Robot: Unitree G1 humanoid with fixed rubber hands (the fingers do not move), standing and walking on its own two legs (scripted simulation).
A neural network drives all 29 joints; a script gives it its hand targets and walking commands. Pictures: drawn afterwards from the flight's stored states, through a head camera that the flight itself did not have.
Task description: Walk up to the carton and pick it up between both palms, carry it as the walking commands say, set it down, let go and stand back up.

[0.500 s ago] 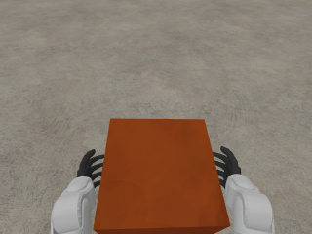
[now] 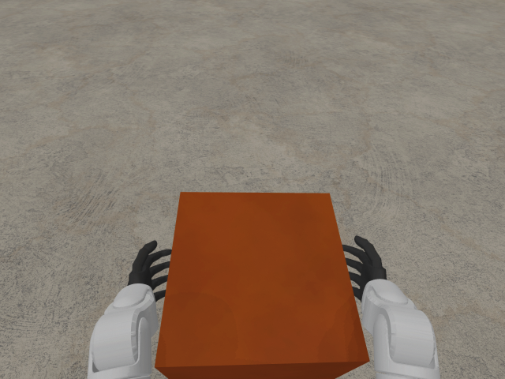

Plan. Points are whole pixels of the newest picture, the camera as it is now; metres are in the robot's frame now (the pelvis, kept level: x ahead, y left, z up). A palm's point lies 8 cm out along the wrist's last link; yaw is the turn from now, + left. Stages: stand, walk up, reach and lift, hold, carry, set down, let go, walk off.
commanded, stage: carry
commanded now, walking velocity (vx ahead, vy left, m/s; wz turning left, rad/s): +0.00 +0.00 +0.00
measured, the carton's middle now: (254, 291) +0.28 +0.01 -0.02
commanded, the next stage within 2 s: none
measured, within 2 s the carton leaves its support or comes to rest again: neither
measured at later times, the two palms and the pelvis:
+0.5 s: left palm (144, 289) +0.25 +0.18 +0.04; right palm (368, 285) +0.26 -0.16 +0.05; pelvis +0.00 +0.00 +0.00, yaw +0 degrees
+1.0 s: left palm (131, 281) +0.24 +0.19 +0.08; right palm (376, 285) +0.24 -0.15 +0.09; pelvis -0.01 +0.01 +0.00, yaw +0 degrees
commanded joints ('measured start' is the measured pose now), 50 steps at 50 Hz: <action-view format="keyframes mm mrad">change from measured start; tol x8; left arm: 1 -593 -663 -663 -98 -265 -50 -162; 27 -600 -653 -633 -25 -246 -108 -175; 28 -633 -687 -676 -132 -290 -107 -170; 37 -620 -633 -606 18 -231 -141 -184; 39 -664 -800 -801 -353 -384 -98 -165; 40 -652 -843 -851 -396 -399 -56 -163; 50 -391 -751 -802 -482 -375 229 -96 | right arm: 1 -506 651 555 -87 208 -80 131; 27 -510 636 525 -19 184 -140 143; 28 -530 674 562 -114 223 -138 138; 37 -518 619 497 38 166 -173 151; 39 -559 784 697 -332 319 -127 131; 40 -549 831 747 -381 334 -86 128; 50 -392 768 769 -494 406 205 98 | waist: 1 -7 46 -225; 37 -13 54 -239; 45 0 -121 -325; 50 -15 -100 -294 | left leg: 1 2 84 -89 -125 81 31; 35 15 86 -84 -117 91 32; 41 -43 81 -68 -13 219 10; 46 -193 22 -5 269 -220 -6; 50 -120 42 -9 96 -112 8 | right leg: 1 168 -110 171 -167 78 18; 36 180 -105 167 -160 114 16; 45 327 -374 340 -145 657 -130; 50 218 -352 287 -114 574 -105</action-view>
